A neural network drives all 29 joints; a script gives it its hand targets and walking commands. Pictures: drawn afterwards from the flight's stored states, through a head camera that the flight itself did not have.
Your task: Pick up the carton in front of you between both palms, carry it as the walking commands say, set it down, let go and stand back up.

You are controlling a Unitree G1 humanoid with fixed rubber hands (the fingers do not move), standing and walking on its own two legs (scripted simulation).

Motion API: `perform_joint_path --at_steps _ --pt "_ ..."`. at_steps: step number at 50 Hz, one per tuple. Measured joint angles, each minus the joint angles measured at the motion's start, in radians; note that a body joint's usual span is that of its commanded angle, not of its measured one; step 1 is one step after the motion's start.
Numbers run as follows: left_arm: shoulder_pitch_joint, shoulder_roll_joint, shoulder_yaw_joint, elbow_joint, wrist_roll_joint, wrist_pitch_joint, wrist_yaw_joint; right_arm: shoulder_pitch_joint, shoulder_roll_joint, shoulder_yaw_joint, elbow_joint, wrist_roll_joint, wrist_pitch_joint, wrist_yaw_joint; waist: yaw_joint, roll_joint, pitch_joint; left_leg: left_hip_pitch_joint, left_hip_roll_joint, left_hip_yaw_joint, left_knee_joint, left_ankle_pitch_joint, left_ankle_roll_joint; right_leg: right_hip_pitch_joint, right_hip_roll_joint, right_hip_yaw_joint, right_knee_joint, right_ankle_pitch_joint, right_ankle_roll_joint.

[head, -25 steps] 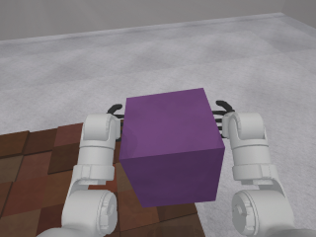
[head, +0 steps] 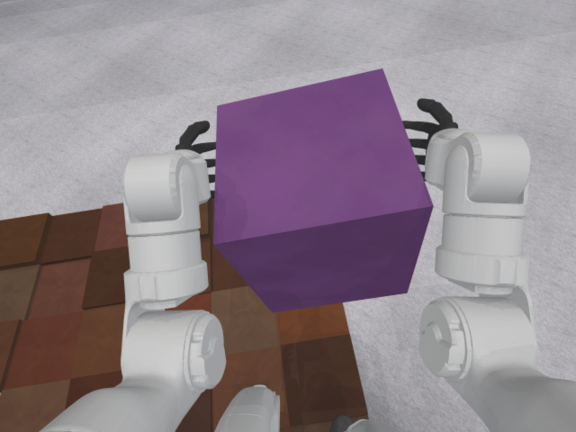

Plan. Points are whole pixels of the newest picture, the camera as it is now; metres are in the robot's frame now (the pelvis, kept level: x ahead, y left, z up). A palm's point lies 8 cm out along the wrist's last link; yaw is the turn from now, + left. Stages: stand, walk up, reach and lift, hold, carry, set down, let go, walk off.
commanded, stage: carry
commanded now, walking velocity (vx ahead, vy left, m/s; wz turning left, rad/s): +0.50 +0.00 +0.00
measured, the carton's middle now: (320, 207) +0.39 -0.01 +0.06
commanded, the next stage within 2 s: none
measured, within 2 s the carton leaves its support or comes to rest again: neither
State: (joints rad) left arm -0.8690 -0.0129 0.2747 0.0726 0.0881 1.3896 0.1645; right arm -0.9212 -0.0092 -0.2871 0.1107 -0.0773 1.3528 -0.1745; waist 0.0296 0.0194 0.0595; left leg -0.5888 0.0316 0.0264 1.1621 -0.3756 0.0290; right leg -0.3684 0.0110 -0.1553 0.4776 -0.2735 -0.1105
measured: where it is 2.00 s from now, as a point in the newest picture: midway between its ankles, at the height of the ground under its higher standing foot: (332, 171)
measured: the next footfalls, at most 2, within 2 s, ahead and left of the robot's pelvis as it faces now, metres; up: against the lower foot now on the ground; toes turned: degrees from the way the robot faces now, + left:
left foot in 0.30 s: +0.40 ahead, +0.08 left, +0.01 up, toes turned +5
right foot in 0.84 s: +0.67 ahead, -0.13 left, -0.04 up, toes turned -7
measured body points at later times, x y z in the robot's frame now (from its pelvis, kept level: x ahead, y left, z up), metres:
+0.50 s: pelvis +0.30 +0.02 +0.00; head +0.37 +0.03 +0.45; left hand +0.70 +0.14 +0.09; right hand +0.68 -0.16 +0.10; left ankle +0.36 +0.08 -0.73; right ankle +0.27 -0.11 -0.66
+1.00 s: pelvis +0.60 -0.07 -0.04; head +0.61 -0.09 +0.41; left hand +0.95 +0.08 +0.04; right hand +0.96 -0.22 +0.04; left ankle +0.53 +0.06 -0.64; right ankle +0.63 -0.12 -0.77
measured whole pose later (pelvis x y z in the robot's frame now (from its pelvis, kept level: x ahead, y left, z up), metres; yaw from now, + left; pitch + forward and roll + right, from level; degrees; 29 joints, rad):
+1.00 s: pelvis +0.60 -0.07 -0.04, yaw -1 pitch +4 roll +2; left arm -0.64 -0.04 0.21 0.24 0.11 1.25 0.15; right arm -0.66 0.02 -0.19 0.23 -0.09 1.20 -0.16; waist 0.01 0.01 -0.05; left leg -0.59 0.03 0.05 1.39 -0.45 0.03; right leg -0.40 0.01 -0.12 0.58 -0.25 -0.10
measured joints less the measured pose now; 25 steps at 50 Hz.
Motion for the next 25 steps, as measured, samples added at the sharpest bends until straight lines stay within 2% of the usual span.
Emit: perform_joint_path --at_steps 5,9,13,15,16,17,19,20,22,25 --pt "0.054 -0.032 0.016 0.024 0.038 -0.041 -0.018 0.037 0.037 -0.011 0.022 -0.049 -0.040 0.009 0.011 0.003 -0.024 -0.149 0.029 0.013 -0.102 0.081 -0.010 0.101 0.015 0.018 -0.047 -0.063 -0.003" --pt "0.139 -0.057 0.004 0.039 0.052 -0.077 -0.019 0.121 0.064 -0.004 0.033 -0.075 -0.076 0.025 0.014 0.005 -0.059 -0.155 0.032 0.041 -0.303 0.197 -0.011 0.209 0.023 0.034 -0.088 -0.127 0.009" --pt "0.199 -0.058 -0.030 0.033 0.048 -0.108 -0.019 0.202 0.068 0.029 0.010 -0.065 -0.109 0.030 0.010 0.002 -0.073 -0.065 -0.004 0.101 -0.547 0.311 0.026 0.319 0.024 0.042 -0.093 -0.217 0.038" --pt "0.209 -0.040 -0.045 0.023 0.037 -0.115 -0.020 0.218 0.071 0.048 0.005 -0.061 -0.128 0.030 -0.005 -0.008 -0.071 0.018 -0.032 0.136 -0.636 0.326 0.053 0.331 0.016 0.046 0.012 -0.291 0.062" --pt "0.205 -0.023 -0.056 0.024 0.027 -0.124 -0.020 0.220 0.074 0.056 0.005 -0.061 -0.145 0.030 -0.017 -0.030 -0.060 0.023 -0.043 0.147 -0.607 0.313 0.076 0.292 -0.005 0.048 0.140 -0.291 0.070" --pt "0.200 -0.008 -0.062 0.027 0.016 -0.132 -0.020 0.218 0.076 0.064 0.008 -0.061 -0.160 0.029 -0.028 -0.041 -0.047 0.020 -0.046 0.153 -0.567 0.285 0.092 0.228 -0.005 0.081 0.309 -0.263 0.072" --pt "0.192 0.008 -0.070 0.033 0.002 -0.140 -0.018 0.218 0.075 0.074 0.011 -0.056 -0.173 0.022 -0.048 -0.041 -0.024 0.041 -0.047 0.152 -0.541 0.239 0.107 0.090 0.013 0.137 0.607 -0.231 0.067" --pt "0.188 0.009 -0.072 0.034 -0.001 -0.139 -0.016 0.222 0.072 0.074 0.006 -0.048 -0.174 0.019 -0.056 -0.038 -0.014 0.059 -0.048 0.150 -0.551 0.230 0.108 0.028 0.011 0.147 0.690 -0.205 0.065" --pt "0.180 0.005 -0.075 0.027 0.001 -0.133 -0.012 0.229 0.062 0.073 -0.010 -0.027 -0.172 0.014 -0.068 -0.035 0.000 0.102 -0.051 0.145 -0.591 0.224 0.101 -0.078 -0.009 0.153 0.729 -0.153 0.070" --pt "0.167 -0.003 -0.073 0.003 0.009 -0.129 -0.010 0.225 0.054 0.063 -0.036 0.000 -0.171 0.004 -0.082 -0.030 0.010 0.168 -0.051 0.135 -0.653 0.210 0.092 -0.187 -0.041 0.154 0.614 -0.129 0.092"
